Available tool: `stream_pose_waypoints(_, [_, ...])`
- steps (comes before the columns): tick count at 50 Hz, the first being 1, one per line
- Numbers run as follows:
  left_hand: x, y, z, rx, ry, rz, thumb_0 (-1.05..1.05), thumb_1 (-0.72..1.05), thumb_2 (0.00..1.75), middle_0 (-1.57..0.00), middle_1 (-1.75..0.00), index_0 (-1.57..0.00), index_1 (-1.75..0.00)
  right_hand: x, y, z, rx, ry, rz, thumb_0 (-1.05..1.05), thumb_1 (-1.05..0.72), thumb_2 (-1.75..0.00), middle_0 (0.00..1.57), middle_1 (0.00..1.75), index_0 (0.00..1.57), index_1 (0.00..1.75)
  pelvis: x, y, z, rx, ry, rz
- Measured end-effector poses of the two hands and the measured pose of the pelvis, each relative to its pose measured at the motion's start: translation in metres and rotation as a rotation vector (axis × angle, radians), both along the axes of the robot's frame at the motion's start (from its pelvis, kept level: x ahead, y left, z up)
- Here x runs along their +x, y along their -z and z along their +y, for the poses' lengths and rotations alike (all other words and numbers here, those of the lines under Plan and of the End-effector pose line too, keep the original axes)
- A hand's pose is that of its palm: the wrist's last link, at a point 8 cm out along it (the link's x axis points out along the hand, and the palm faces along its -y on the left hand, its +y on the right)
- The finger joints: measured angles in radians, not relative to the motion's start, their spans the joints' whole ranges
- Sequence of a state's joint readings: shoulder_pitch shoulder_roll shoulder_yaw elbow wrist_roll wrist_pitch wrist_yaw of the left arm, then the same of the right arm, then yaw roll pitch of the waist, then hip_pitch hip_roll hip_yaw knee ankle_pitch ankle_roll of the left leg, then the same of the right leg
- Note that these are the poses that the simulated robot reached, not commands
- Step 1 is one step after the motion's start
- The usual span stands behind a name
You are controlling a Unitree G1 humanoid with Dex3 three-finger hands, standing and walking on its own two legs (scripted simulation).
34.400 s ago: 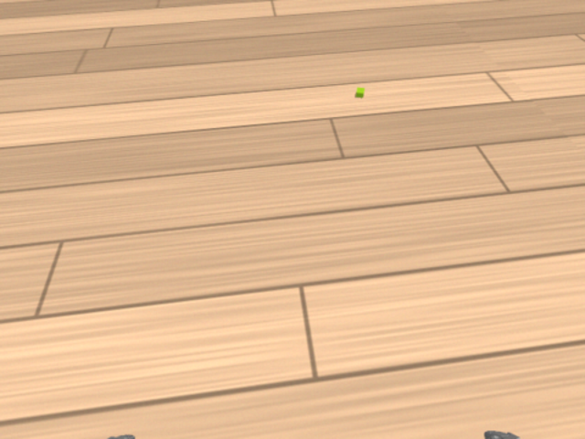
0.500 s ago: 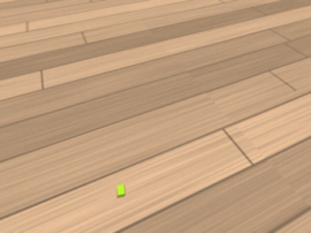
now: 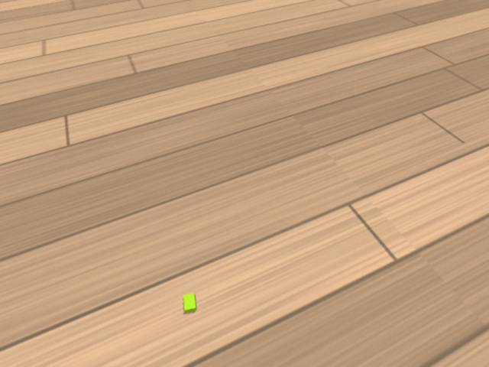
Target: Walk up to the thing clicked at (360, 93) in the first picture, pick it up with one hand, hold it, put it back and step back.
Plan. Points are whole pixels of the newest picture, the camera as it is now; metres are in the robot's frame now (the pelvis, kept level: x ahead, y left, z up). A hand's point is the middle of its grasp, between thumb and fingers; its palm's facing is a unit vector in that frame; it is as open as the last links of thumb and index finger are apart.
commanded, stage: stand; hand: left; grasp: from above
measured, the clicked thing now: (190, 302) +0.45 +0.27 -0.77
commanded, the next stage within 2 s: step back in 1.48 s
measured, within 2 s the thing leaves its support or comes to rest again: neither
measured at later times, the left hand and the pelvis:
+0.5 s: hand out of the picture +0.08 +0.24 -0.16, palm faces +0.01 -0.94 -0.33, open 7.3 cm; pelvis +0.01 +0.00 +0.00, yaw -1 degrees
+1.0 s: hand out of the picture +0.09 +0.24 -0.16, palm faces +0.00 -0.94 -0.33, open 7.3 cm; pelvis +0.01 +0.00 +0.00, yaw -1 degrees
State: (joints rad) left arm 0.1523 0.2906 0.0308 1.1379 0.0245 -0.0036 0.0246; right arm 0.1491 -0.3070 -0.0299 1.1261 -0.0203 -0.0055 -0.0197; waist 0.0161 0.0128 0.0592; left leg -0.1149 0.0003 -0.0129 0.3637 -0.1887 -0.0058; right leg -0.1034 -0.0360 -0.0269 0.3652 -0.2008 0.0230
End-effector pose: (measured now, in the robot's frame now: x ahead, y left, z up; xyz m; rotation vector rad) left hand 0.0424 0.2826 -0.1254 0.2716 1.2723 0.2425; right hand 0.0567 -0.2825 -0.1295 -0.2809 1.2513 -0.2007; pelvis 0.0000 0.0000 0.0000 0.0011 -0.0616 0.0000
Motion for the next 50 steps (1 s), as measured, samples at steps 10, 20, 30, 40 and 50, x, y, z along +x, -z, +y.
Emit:
stream_pose_waypoints(10, [0.015,-0.001,-0.003,-0.005,0.013,-0.007,0.00,0.91,0.89,-0.20,-0.30,-0.21,-0.30,0.004,-0.002,-0.005,-0.007,-0.002,0.008,0.01,-0.91,-0.90,0.20,0.30,0.20,0.30,0.004,-0.001,-0.003,-0.001,0.004,0.007])
stream_pose_waypoints(20, [0.030,-0.004,-0.001,-0.001,0.024,-0.027,0.00,0.91,0.89,-0.20,-0.30,-0.21,-0.30,0.011,-0.003,-0.006,-0.009,-0.003,-0.001,0.01,-0.91,-0.90,0.20,0.30,0.20,0.30,0.008,-0.002,-0.003,-0.001,0.007,0.011])
stream_pose_waypoints(30, [0.035,-0.006,0.002,0.002,0.030,-0.030,0.00,0.91,0.89,-0.20,-0.30,-0.21,-0.30,0.016,-0.005,-0.008,-0.010,-0.003,-0.009,0.01,-0.91,-0.90,0.20,0.30,0.20,0.30,0.010,-0.002,-0.002,-0.001,0.011,0.015])
stream_pose_waypoints(40, [0.036,-0.006,0.004,0.004,0.031,-0.025,0.00,0.91,0.89,-0.20,-0.30,-0.21,-0.30,0.017,-0.006,-0.009,-0.012,-0.003,-0.006,0.01,-0.91,-0.90,0.20,0.30,0.20,0.30,0.012,-0.003,-0.003,0.000,0.011,0.018])
stream_pose_waypoints(50, [0.037,-0.007,0.004,0.002,0.035,-0.025,0.00,0.91,0.89,-0.20,-0.30,-0.21,-0.30,0.018,-0.006,-0.011,-0.014,-0.004,-0.005,0.01,-0.91,-0.90,0.20,0.30,0.20,0.30,0.013,-0.003,-0.003,0.001,0.012,0.020])
